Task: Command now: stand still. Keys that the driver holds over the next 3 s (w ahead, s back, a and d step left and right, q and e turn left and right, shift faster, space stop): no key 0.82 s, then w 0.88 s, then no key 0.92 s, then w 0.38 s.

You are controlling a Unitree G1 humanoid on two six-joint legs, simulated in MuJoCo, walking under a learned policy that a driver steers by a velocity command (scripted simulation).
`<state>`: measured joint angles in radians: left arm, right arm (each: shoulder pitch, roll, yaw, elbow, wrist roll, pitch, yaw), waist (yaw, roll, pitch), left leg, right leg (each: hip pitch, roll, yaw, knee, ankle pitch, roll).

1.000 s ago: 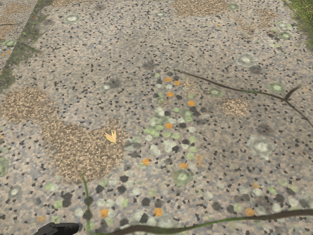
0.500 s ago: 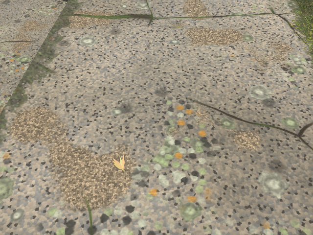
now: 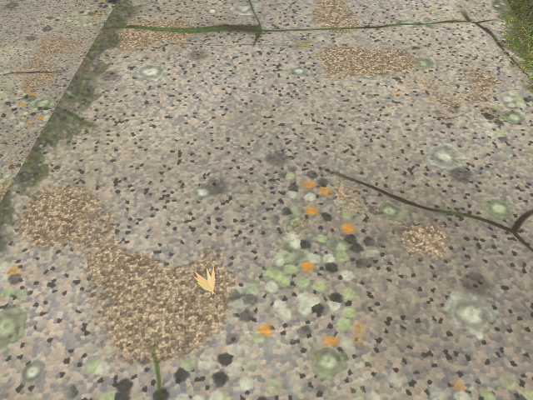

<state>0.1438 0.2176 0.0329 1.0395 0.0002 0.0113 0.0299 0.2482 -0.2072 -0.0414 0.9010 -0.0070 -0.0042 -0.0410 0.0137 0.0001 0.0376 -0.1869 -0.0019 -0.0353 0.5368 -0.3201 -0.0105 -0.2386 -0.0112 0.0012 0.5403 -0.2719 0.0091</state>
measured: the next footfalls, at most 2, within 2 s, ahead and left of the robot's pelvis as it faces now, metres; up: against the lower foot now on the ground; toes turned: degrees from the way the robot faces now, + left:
right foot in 1.52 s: +0.43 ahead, -0.10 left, +0.00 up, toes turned -1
